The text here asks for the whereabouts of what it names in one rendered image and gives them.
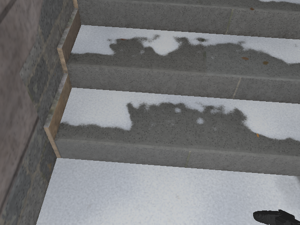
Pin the right robot hand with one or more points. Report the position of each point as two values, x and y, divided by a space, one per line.
279 217

